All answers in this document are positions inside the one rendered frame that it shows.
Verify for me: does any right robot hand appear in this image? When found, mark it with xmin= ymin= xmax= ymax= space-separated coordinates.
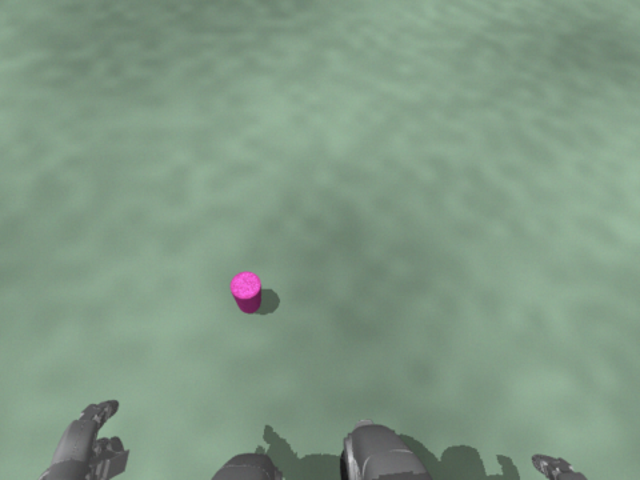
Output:
xmin=532 ymin=454 xmax=588 ymax=480

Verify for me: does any left robot arm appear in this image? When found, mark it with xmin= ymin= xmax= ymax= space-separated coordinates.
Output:
xmin=38 ymin=460 xmax=92 ymax=480

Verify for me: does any cup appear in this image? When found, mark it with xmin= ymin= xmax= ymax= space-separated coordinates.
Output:
xmin=230 ymin=272 xmax=261 ymax=313

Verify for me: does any left robot hand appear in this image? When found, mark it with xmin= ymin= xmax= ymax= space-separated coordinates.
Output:
xmin=50 ymin=400 xmax=130 ymax=480

